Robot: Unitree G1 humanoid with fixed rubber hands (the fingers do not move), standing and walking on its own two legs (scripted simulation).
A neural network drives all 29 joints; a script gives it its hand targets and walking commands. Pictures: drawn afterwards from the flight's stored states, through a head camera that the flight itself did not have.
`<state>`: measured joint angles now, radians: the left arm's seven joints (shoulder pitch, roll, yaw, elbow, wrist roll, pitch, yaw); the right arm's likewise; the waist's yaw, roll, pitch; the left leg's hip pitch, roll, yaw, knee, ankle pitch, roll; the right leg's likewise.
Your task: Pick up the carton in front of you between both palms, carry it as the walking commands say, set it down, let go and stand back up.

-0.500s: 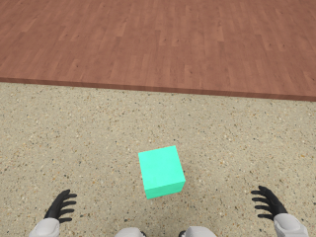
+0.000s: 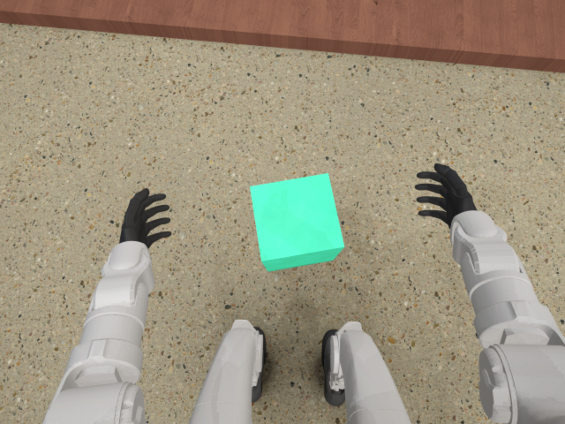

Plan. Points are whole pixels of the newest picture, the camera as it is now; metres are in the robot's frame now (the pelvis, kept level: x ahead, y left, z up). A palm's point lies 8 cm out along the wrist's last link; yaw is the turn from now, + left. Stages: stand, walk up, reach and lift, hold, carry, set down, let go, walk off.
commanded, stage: reach and lift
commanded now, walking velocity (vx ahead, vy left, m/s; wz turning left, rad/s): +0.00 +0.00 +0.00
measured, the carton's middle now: (295, 227) +0.48 +0.01 -0.56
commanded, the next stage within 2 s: none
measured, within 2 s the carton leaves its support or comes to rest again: neither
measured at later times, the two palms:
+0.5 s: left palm (188, 183) +0.46 +0.20 -0.16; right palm (403, 146) +0.54 -0.18 -0.15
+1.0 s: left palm (216, 223) +0.45 +0.20 -0.39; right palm (373, 201) +0.51 -0.18 -0.40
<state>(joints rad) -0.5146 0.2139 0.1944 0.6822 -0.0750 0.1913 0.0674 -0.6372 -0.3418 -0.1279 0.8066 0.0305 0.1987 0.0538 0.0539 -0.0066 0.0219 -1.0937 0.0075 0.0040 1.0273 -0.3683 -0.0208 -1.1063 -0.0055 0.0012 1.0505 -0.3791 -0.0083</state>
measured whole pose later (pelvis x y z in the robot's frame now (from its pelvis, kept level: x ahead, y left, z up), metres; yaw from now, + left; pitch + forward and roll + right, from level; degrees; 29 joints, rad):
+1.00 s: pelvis -0.05 +0.00 -0.24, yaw +2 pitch +46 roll +4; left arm -1.21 0.19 0.25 0.86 -0.18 0.11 0.19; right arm -1.39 -0.48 -0.04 1.07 0.15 0.12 -0.03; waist 0.07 0.01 0.12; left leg -2.18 -0.02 0.01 1.89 -0.52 -0.04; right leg -2.21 0.00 0.04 1.93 -0.52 0.00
